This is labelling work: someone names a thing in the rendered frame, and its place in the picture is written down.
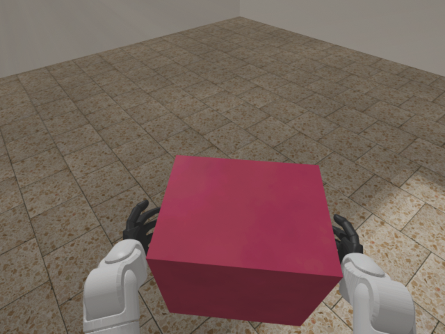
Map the robot right forearm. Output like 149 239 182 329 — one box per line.
339 253 416 334

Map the robot left forearm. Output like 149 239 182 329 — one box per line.
83 239 147 334

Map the carton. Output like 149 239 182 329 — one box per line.
146 155 343 326

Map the right robot hand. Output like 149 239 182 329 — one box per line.
332 214 363 264

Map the left robot hand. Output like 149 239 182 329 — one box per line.
123 200 161 256

